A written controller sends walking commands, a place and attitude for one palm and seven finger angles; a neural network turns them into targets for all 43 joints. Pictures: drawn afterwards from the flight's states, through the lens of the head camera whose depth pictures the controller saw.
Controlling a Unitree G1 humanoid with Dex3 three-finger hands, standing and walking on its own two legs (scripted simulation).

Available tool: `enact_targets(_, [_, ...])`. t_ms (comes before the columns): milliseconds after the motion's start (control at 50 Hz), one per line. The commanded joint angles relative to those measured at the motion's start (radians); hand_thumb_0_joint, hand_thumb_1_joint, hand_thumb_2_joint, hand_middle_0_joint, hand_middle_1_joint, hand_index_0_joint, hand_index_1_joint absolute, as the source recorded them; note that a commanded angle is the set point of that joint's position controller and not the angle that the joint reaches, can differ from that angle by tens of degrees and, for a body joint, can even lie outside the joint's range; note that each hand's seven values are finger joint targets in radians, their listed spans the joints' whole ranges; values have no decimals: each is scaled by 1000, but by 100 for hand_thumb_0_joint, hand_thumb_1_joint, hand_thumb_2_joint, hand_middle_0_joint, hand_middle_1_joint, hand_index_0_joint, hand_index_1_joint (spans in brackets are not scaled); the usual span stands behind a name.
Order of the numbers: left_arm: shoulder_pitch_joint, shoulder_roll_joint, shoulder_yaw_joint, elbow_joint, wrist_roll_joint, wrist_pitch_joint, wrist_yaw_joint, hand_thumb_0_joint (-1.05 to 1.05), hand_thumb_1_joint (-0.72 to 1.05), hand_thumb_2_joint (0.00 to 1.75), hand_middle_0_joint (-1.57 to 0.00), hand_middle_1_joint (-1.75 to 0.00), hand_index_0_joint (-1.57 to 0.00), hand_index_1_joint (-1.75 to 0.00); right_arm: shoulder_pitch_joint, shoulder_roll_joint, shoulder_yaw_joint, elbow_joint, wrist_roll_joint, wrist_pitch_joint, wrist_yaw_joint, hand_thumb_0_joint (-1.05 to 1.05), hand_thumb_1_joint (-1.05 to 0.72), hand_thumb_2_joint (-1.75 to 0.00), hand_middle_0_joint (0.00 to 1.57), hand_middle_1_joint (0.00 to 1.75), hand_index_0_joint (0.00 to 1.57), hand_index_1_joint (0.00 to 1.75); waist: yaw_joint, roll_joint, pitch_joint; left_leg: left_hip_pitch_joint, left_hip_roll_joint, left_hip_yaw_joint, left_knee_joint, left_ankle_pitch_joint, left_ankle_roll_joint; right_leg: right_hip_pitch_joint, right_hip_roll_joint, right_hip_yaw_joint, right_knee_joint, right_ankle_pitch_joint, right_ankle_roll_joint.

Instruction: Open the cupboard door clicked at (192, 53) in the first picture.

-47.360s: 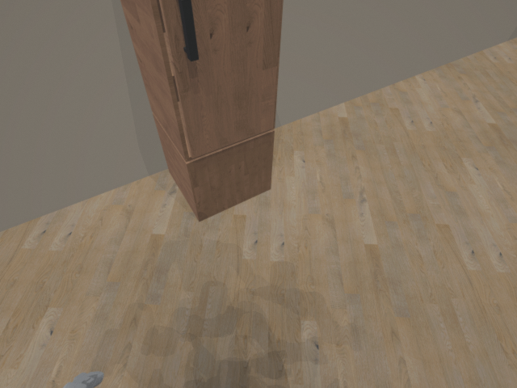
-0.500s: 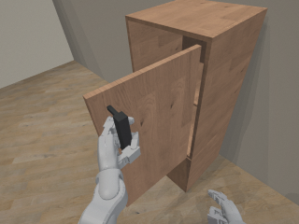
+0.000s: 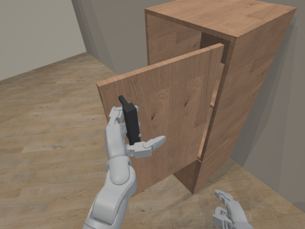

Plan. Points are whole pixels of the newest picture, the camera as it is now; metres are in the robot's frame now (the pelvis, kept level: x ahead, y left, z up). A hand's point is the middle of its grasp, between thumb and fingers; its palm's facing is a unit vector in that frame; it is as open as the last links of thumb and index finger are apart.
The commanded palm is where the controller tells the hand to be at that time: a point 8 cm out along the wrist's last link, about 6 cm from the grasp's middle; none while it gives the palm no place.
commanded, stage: open thumb and fingers to let go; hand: left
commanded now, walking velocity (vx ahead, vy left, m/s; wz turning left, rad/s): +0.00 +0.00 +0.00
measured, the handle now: (129, 124) +0.33 +0.10 +0.13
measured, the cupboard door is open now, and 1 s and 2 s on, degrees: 80 87 86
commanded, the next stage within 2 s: slide the hand sideways off the handle in 0.38 s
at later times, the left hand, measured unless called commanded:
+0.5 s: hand (142, 138) +0.29 +0.06 +0.14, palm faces +0.24 -0.97 +0.00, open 14.6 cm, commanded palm +0.24 +0.09 +0.14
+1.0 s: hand (136, 162) +0.22 +0.06 +0.14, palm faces -0.15 -0.99 +0.01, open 16.2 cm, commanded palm +0.19 +0.12 +0.14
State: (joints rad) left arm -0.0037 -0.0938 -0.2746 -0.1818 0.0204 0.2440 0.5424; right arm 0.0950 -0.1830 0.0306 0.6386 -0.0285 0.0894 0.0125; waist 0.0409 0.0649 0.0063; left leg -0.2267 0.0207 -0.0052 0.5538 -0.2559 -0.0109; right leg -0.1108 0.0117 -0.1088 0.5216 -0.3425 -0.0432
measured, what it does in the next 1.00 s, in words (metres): stands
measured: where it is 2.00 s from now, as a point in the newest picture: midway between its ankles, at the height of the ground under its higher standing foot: outside the picture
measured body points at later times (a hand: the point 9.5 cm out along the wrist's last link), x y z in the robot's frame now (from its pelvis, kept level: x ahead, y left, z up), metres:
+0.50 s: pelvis +0.00 +0.01 +0.00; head -0.03 +0.00 +0.45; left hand +0.27 +0.11 +0.14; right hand +0.20 -0.18 -0.09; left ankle +0.03 +0.13 -0.73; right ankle -0.03 -0.09 -0.73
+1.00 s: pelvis -0.01 +0.01 +0.00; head -0.05 +0.00 +0.45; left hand +0.23 +0.11 +0.14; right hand +0.18 -0.19 -0.07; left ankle +0.03 +0.13 -0.73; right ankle -0.03 -0.09 -0.73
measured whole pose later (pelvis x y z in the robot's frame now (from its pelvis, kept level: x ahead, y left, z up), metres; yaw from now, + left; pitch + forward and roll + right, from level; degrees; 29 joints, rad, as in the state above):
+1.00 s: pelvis -0.01 +0.01 +0.00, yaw -3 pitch -5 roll +0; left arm 0.24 0.07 -0.24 -0.37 -0.09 0.16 0.07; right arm 0.15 -0.19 0.07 0.51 0.00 0.11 0.00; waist 0.02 0.05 -0.01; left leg -0.21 0.03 0.04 0.54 -0.24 0.01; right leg -0.12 0.01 -0.06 0.51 -0.31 -0.03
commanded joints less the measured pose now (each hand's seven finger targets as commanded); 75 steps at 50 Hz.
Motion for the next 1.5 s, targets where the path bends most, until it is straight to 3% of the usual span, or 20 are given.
enact_targets(0, [-278,-171,-66,-195,25,-48,9,0,-50,30,-29,-115,-29,-115,-167,-60,-27,-163,6,-58,8,0,-90,-90,20,30,20,30,-11,-126,-163,164,-15,-18,-19,212,30,-122,-29,56,-111,250,8])
enact_targets(100, [-249,-179,-73,-228,26,-36,22,0,-50,30,-25,-90,-25,-90,-159,-59,-29,-167,6,-52,28,0,-90,-90,20,30,20,30,-3,-121,-217,165,-5,-21,-16,267,22,-89,-18,39,-65,315,1])
enact_targets(340, [-247,-178,-65,-236,22,-19,51,0,-50,30,-15,-30,-15,-30,-187,-61,-26,-160,4,-47,47,0,-90,-90,20,30,20,30,-1,-130,-184,133,1,-27,0,213,18,-139,-13,36,-69,215,0])
enact_targets(460, [-272,-155,-40,-242,18,-19,54,0,-50,30,-15,-30,-15,-30,-200,-58,-26,-161,4,-47,38,0,-90,-90,20,30,20,30,6,-121,-184,135,-6,-20,1,182,20,-145,-18,49,-95,157,1])
enact_targets(480, [-243,-84,-251,-267,92,-65,-181,0,-50,30,-15,-30,-15,-30,-111,-109,-26,-173,1,-19,42,0,-90,-90,20,30,20,30,-102,-172,-121,160,-23,-32,-26,214,45,-168,-10,84,-72,269,8])
enact_targets(500, [-292,-2,-166,-312,39,-110,-303,0,-50,30,-15,-30,-15,-30,-111,-95,-32,-215,21,-12,24,0,-90,-90,20,30,20,30,-72,-145,-200,165,-21,-22,-25,233,51,-119,-12,75,-54,336,5])
enact_targets(520, [-297,45,-157,-341,16,-143,-393,0,-50,30,-15,-30,-15,-30,-107,-97,-23,-233,24,-9,9,0,-90,-90,20,30,20,30,-67,-69,-240,192,-24,-12,-23,248,52,-95,-16,80,-42,371,3])
enact_targets(540, [-303,66,-145,-359,-18,-166,-469,0,-50,30,-15,-30,-15,-30,-106,-91,-18,-251,33,-17,-3,0,-90,-90,20,30,20,30,-64,-50,-261,202,-28,-13,-22,247,53,-95,-18,74,-37,372,2])
enact_targets(580, [-236,52,-119,-358,-71,-180,-528,0,-50,30,-15,-30,-15,-30,-101,-80,-7,-279,44,-40,-12,0,-90,-90,20,30,20,30,-53,-42,-241,198,-20,-19,-34,214,47,-112,-13,55,-45,313,2])
enact_targets(640, [-150,47,-31,-303,-142,-162,-493,0,-50,30,-15,-30,-15,-30,-119,-85,3,-282,50,-68,-19,0,-90,-90,20,30,20,30,-33,-154,-139,138,-10,-34,-65,110,39,-150,-2,36,-89,168,14])
enact_targets(660, [-135,60,-7,-326,-144,-161,-473,0,-50,30,-15,-30,-15,-30,-131,-86,3,-286,48,-71,-18,0,-90,-90,20,30,20,30,-19,-141,-131,133,-10,-31,-72,95,38,-153,-2,41,-98,138,14])
enact_targets(720, [-98,114,42,-355,-109,-158,-416,0,-50,30,-15,-30,-15,-30,-135,-85,3,-288,38,-68,-11,0,-90,-90,20,30,20,30,0,-126,-130,131,-15,-17,-77,89,39,-146,-4,56,-115,102,12])
enact_targets(780, [-42,121,44,-371,-79,-153,-402,0,-50,30,-15,-30,-15,-30,-136,-82,2,-301,35,-56,-3,0,-90,-90,20,30,20,30,-1,-114,-118,129,-13,-2,-79,93,40,-143,-6,67,-126,105,11])
enact_targets(820, [12,158,82,-374,-76,-148,-409,0,-50,30,-15,-30,-15,-30,-138,-84,2,-303,35,-46,-4,0,-90,-90,20,30,20,30,9,-111,-113,119,-16,7,-77,98,41,-127,-8,78,-140,105,9])
enact_targets(1040, [185,201,148,-471,-123,-164,-480,0,-50,30,-15,-30,-15,-30,-116,-92,0,-326,43,-67,-20,0,-90,-90,20,30,20,30,2,-91,-100,122,-12,18,-74,111,43,-130,-1,73,-136,141,18])
enact_targets(1180, [306,244,185,-564,-142,-204,-520,0,-50,30,-15,-30,-15,-30,-79,-103,-9,-337,47,-112,-24,0,-90,-90,20,30,20,30,1,-72,-117,119,-13,20,-50,146,46,-134,0,68,-100,216,23])
enact_targets(1260, [380,268,215,-584,-159,-223,-551,0,-50,30,-15,-30,-15,-30,-58,-109,-13,-340,50,-140,-31,0,-90,-90,20,30,20,30,0,-99,-107,103,-15,21,-30,152,49,-145,-2,70,-91,238,29])
enact_targets(1360, [423,285,234,-595,-182,-244,-587,0,-50,30,-15,-30,-15,-30,-36,-117,-15,-337,55,-182,-41,0,-90,-90,20,30,20,30,-7,-77,-70,82,-15,17,-19,123,48,-181,-3,64,-90,203,33])
enact_targets(1380, [419,283,233,-609,-187,-250,-594,0,-50,30,-15,-30,-15,-30,-30,-118,-15,-338,55,-194,-43,0,-90,-90,20,30,20,30,-8,-103,-83,81,-18,13,-13,125,50,-176,-5,69,-89,205,35])
enact_targets(1480, [501,308,261,-632,-209,-272,-641,0,-50,30,-15,-30,-15,-30,-6,-126,-21,-335,60,-238,-50,0,-90,-90,20,30,20,30,-4,-89,-97,75,-18,9,2,149,51,-177,-7,65,-69,247,36])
